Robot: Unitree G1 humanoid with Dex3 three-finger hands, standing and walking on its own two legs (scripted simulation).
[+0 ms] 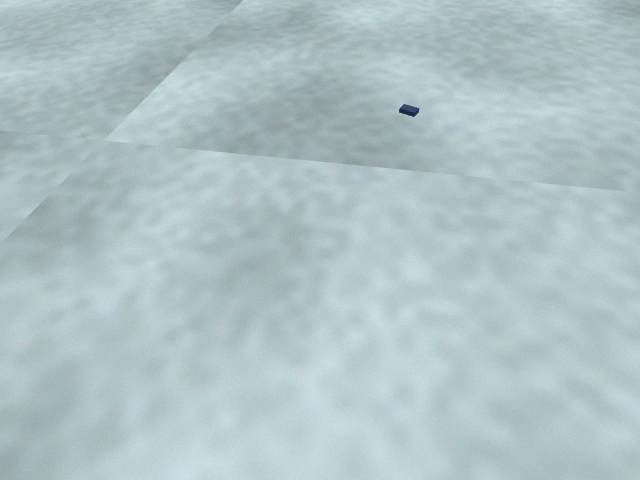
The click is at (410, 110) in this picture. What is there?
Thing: flat box
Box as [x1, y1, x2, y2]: [399, 104, 418, 116]
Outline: 399,109 400,112 413,116 418,111 418,108 403,104
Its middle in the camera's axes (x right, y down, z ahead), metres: +0.53 -0.77 +2.35
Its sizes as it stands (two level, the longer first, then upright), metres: 0.102 0.062 0.026
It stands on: the floor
